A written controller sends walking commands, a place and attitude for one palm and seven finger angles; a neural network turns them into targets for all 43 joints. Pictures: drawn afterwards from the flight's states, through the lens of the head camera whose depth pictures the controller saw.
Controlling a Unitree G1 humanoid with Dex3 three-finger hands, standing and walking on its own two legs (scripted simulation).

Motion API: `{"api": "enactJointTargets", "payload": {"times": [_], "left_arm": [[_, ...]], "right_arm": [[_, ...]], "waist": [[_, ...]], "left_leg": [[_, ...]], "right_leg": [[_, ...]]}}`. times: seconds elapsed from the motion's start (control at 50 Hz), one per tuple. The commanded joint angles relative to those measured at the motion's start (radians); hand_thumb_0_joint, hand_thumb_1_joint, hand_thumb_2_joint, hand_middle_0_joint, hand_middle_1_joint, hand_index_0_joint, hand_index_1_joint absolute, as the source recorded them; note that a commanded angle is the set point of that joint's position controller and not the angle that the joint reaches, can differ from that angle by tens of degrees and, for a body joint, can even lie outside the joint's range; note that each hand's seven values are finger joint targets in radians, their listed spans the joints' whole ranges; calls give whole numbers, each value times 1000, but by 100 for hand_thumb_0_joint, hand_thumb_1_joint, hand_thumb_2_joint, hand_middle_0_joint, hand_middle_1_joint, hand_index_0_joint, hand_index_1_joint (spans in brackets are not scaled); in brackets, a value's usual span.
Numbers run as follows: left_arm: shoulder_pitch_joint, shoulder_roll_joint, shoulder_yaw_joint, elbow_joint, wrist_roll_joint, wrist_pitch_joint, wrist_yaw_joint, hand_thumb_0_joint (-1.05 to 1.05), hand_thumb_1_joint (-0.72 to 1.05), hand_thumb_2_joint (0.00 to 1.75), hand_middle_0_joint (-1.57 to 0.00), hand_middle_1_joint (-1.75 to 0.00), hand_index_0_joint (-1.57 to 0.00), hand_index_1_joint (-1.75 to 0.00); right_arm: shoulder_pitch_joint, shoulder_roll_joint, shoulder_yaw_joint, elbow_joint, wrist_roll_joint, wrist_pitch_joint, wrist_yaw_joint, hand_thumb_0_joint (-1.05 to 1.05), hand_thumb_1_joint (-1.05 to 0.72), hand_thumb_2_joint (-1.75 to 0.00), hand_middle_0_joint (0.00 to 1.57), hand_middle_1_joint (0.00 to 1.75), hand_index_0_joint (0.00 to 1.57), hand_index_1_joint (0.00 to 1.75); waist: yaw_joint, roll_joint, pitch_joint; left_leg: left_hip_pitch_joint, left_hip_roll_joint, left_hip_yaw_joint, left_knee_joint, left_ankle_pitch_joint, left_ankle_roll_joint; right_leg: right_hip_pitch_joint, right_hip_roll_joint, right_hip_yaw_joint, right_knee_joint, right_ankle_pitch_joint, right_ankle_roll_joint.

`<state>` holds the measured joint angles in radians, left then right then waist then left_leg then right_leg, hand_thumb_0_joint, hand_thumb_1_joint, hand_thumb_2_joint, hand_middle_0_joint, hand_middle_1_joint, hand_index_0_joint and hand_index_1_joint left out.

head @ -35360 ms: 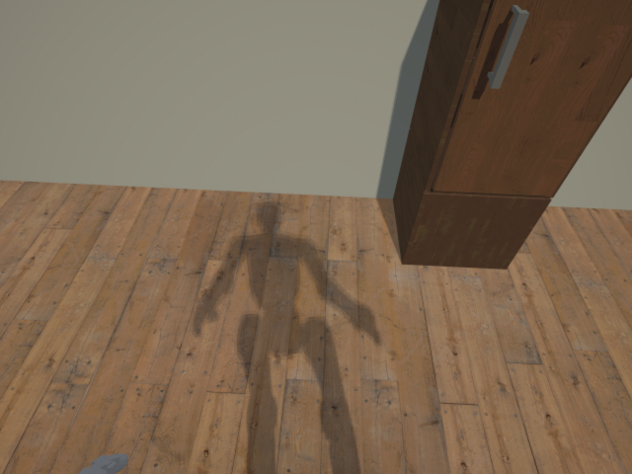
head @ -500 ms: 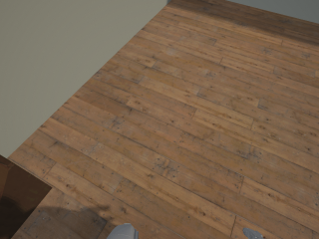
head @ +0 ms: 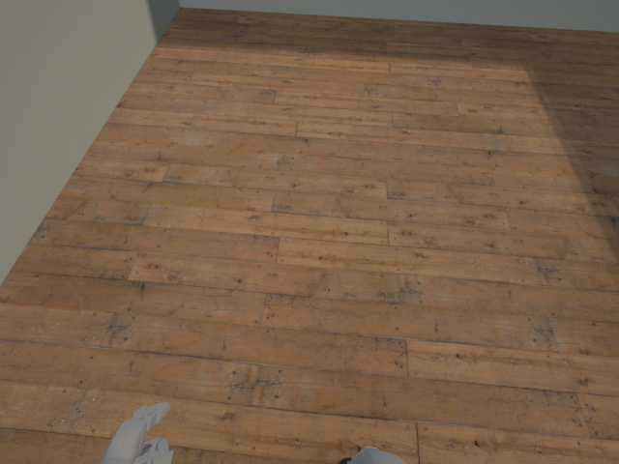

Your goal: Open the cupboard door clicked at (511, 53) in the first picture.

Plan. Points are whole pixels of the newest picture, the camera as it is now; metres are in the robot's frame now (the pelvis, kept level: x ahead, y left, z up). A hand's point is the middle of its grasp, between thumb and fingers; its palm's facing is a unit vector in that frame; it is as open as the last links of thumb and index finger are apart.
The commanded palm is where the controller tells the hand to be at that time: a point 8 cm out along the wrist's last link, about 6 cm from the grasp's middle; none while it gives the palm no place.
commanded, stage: walk to a spot facing it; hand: left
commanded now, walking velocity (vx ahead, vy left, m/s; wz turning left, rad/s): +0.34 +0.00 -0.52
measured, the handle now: out of the picture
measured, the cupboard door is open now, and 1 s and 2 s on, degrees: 38 38 38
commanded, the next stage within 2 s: turn to face it in 0.70 s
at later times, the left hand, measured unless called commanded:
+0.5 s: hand (190, 359) +0.29 +0.20 -0.16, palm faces -0.20 -0.97 -0.17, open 7.4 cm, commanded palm none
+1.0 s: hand (315, 220) +0.57 -0.01 -0.14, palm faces -0.47 -0.86 -0.20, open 7.3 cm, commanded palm none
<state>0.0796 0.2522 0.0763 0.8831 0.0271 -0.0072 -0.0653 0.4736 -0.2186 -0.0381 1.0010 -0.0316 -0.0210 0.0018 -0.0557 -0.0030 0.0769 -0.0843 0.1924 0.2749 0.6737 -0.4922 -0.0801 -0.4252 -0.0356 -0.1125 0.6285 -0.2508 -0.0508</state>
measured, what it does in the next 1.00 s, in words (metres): walks ahead, turning right: left foot, then right foot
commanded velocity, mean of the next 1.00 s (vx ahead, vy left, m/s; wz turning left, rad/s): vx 0.22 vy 0.00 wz -0.26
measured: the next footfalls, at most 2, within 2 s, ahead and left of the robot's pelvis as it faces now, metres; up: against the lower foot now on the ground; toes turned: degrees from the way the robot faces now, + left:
left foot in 0.36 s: +0.30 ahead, +0.12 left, +0.00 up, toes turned -5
right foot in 0.80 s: +0.40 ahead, -0.21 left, +0.00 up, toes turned -33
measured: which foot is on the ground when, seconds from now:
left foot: up 0.00-0.34, down 0.36-0.78, up 0.80-1.00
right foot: down 0.00-0.36, up 0.38-0.78, down 0.80-1.00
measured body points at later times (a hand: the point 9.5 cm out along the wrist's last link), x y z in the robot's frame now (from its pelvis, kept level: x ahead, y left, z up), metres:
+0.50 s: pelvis +0.21 +0.01 +0.02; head +0.25 +0.03 +0.47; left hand +0.30 +0.25 -0.14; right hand +0.24 -0.24 -0.10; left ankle +0.26 +0.12 -0.72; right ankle +0.12 -0.09 -0.62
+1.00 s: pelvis +0.39 -0.11 +0.02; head +0.42 -0.13 +0.47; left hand +0.59 +0.04 -0.12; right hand +0.28 -0.32 -0.13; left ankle +0.45 +0.03 -0.65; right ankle +0.37 -0.19 -0.72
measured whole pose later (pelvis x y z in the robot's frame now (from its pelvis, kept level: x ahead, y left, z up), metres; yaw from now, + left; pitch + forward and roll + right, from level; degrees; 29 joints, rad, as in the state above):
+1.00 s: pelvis +0.39 -0.11 +0.02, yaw -26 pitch +1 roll +1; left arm 0.12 0.17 0.04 0.98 0.01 -0.04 0.01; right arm 0.29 -0.18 -0.04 1.01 -0.02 0.00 -0.01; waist -0.08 0.00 0.07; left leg -0.49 0.13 0.07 1.00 -0.35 -0.06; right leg -0.26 0.00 -0.13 0.47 -0.23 -0.06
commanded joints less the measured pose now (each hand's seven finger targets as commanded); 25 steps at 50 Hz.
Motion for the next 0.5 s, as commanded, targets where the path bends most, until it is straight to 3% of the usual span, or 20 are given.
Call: {"api": "enactJointTargets", "payload": {"times": [0.0, 0.02, 0.06, 0.08, 0.1, 0.14, 0.18, 0.24, 0.28, 0.3, 0.32, 0.34, 0.36, 0.38, 0.42, 0.44, 0.48], "left_arm": [[341, 268, 73, 49, -30, -19, 50, 0, 90, 90, -20, -30, -20, -30], [248, 204, 55, 21, -24, -19, 61, 0, 90, 90, -20, -30, -20, -30], [145, 142, 30, -7, -15, -34, 65, 0, 90, 90, -20, -30, -20, -30], [125, 129, 28, -6, -9, -40, 65, 0, 90, 90, -20, -30, -20, -30], [126, 129, 28, -2, -6, -45, 62, 0, 90, 90, -20, -30, -20, -30], [126, 140, 33, 8, -2, -50, 59, 0, 90, 90, -20, -30, -20, -30], [138, 142, 35, 21, -4, -50, 50, 0, 90, 90, -20, -30, -20, -30], [148, 146, 40, 32, -4, -49, 45, 0, 90, 90, -20, -30, -20, -30], [134, 136, 39, 33, -9, -45, 46, 0, 90, 90, -20, -30, -20, -30], [125, 108, 33, 26, -9, -43, 46, 0, 90, 90, -20, -30, -20, -30], [142, 56, 24, 21, -11, -42, 41, 0, 90, 90, -20, -30, -20, -30], [173, 8, 11, 0, -21, -44, 36, 0, 90, 90, -20, -30, -20, -30], [100, 39, 15, -25, -8, -47, 36, 0, 90, 90, -20, -30, -20, -30], [81, 41, 21, -29, -2, -53, 30, 0, 90, 90, -20, -30, -20, -30], [89, 29, 24, -4, 7, -43, 17, 0, 90, 90, -20, -30, -20, -30], [96, 16, 22, 1, 10, -30, 11, 0, 90, 90, -20, -30, -20, -30], [104, -13, 12, 2, 8, -15, 4, 0, 90, 90, -20, -30, -20, -30]], "right_arm": [[-238, -124, -27, -181, 28, -37, -6, 0, -90, -90, 20, 30, 20, 30], [-256, -112, -30, -175, 23, -36, -6, 0, -90, -90, 20, 30, 20, 30], [-226, -98, -27, -134, 10, -20, -6, 0, -90, -90, 20, 30, 20, 30], [-194, -80, -25, -120, 6, -9, -4, 0, -90, -90, 20, 30, 20, 30], [-177, -69, -23, -111, 5, -3, -2, 0, -90, -90, 20, 30, 20, 30], [-172, -51, -24, -112, 7, -5, 6, 0, -90, -90, 20, 30, 20, 30], [-222, -47, -21, -126, 7, -12, 13, 0, -90, -90, 20, 30, 20, 30], [-275, -54, -28, -150, 11, -29, 13, 0, -90, -90, 20, 30, 20, 30], [-234, -79, -35, -135, 11, -40, 6, 0, -90, -90, 20, 30, 20, 30], [-156, -111, -43, -108, 8, -47, -4, 0, -90, -90, 20, 30, 20, 30], [-39, -190, -64, -79, -4, -53, -13, 0, -90, -90, 20, 30, 20, 30], [77, -282, -81, -68, -23, -55, -19, 0, -90, -90, 20, 30, 20, 30], [57, -258, -71, -75, -17, -44, -23, 0, -90, -90, 20, 30, 20, 30], [-18, -225, -60, -107, -16, -46, -18, 0, -90, -90, 20, 30, 20, 30], [-136, -139, -38, -120, -9, -59, -21, 0, -90, -90, 20, 30, 20, 30], [-132, -115, -32, -111, -6, -65, -23, 0, -90, -90, 20, 30, 20, 30], [-89, -104, -29, -85, -1, -75, -28, 0, -90, -90, 20, 30, 20, 30]], "waist": [[194, -173, -126], [151, -119, -91], [77, -118, -74], [50, -123, -82], [39, -123, -91], [28, -114, -112], [41, -116, -92], [48, -118, -40], [14, -86, -31], [-23, -13, -52], [-71, 189, -124], [-98, 415, -200], [-93, 244, -143], [-51, 140, -76], [12, 164, -11], [21, 155, -11], [29, 145, -71]], "left_leg": [[-743, -50, -252, 688, -36, 33], [-683, -23, -256, 649, 35, 27], [-536, -8, -261, 501, 95, 9], [-479, -23, -246, 434, 110, 4], [-451, -41, -230, 382, 129, 0], [-405, -66, -213, 253, 180, 1], [-383, -95, -195, 135, 235, 0], [-298, -124, -192, 3, 267, 9], [-140, -142, -183, -119, 309, 11], [10, -124, -204, -179, 274, 25], [163, 20, -402, -263, 107, 75], [250, 300, -758, -432, -59, 184], [176, 350, -830, -480, -95, 243], [61, 322, -755, -489, -72, 250], [-56, 240, -531, -485, 85, 183], [-66, 204, -428, -481, 199, 160], [14, 160, -292, -450, 436, 153]], "right_leg": [[615, -376, 649, -374, -90, -238], [456, -333, 598, -381, -107, -211], [279, -248, 397, -374, 110, -164], [235, -217, 340, -372, 174, -152], [222, -196, 317, -370, 201, -150], [211, -168, 291, -361, 153, -149], [211, -145, 298, -369, 69, -140], [165, -158, 339, -365, -14, -129], [88, -140, 337, -310, -44, -103], [12, -97, 311, -206, -42, -78], [-100, 7, 236, 48, -100, -37], [-246, 113, 72, 417, -354, 18], [-294, 39, 165, 579, -311, 7], [-315, -8, 160, 643, -238, 9], [-307, -65, 151, 662, -93, 33], [-283, -75, 141, 632, -46, 46], [-274, -69, 106, 549, -11, 61]]}}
